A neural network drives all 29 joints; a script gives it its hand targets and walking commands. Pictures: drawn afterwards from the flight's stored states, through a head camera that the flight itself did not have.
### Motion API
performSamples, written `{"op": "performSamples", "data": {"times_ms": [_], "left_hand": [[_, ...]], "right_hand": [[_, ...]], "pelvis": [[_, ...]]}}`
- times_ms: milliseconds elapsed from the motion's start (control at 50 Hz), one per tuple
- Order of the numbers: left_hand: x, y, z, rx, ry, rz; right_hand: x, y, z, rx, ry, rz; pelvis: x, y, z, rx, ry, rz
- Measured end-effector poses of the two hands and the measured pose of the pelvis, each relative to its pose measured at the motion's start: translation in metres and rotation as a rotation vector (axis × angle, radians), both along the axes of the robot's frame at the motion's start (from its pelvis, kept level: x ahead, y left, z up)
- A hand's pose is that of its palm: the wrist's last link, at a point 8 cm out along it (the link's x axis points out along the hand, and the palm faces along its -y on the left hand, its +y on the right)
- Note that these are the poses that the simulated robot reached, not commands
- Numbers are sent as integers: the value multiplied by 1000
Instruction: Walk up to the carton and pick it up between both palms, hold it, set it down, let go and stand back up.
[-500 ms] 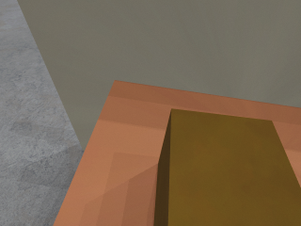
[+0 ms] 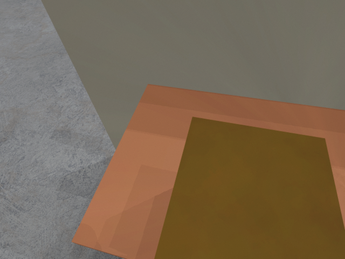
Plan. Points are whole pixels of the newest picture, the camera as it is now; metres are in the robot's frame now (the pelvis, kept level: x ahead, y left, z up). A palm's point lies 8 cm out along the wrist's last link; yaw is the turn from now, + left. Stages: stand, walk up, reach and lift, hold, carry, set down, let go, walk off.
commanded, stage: walk up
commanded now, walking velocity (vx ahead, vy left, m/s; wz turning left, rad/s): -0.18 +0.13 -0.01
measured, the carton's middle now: (234, 216) +0.20 -0.11 +0.08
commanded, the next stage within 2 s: none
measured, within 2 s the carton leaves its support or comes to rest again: neither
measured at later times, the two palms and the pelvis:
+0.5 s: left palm out of the picture -0.06 +0.33 -0.15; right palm out of the picture +0.00 -0.14 -0.11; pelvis -0.02 +0.09 +0.01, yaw -1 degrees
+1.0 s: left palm out of the picture +0.05 +0.22 -0.13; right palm out of the picture +0.00 -0.24 -0.15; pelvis +0.02 +0.00 +0.01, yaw -1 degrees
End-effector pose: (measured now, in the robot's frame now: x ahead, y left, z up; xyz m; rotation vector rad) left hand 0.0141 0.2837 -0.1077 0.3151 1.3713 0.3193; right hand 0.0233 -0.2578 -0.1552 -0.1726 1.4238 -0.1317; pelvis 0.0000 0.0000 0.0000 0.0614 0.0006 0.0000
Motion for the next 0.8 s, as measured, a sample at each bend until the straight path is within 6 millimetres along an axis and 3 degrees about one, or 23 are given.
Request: {"op": "performSamples", "data": {"times_ms": [100,200,320,420,500,560,660,740,800], "left_hand": [[17,29,-13,-24,-92,-19],[24,52,-43,-121,-170,-21],[-6,43,-43,-261,-101,19],[-58,44,-47,-277,70,49],[-74,46,-45,-249,154,43],[-61,48,-40,-217,163,10],[-6,40,-34,-176,59,-55],[42,14,-32,-170,-48,-91],[65,-13,-31,-168,-120,-98]], "right_hand": [[-8,23,7,-30,-22,19],[-23,49,30,-116,-88,18],[-36,78,65,-153,-89,36],[-22,102,60,-124,-125,29],[-19,119,45,-79,-121,23],[-30,120,36,-57,-102,-10],[-67,104,27,-46,-7,-69],[-89,80,21,-37,70,-102],[-91,62,10,-17,107,-105]], "pelvis": [[-15,26,-5,-31,19,14],[-29,55,-11,-66,11,10],[-30,77,12,-140,35,22],[-24,88,13,-117,54,-3],[-20,90,8,-91,60,-16],[-18,87,7,-92,56,-13],[-11,72,5,-88,42,-12],[-1,50,1,-67,29,-13],[6,31,-4,-56,11,-15]]}}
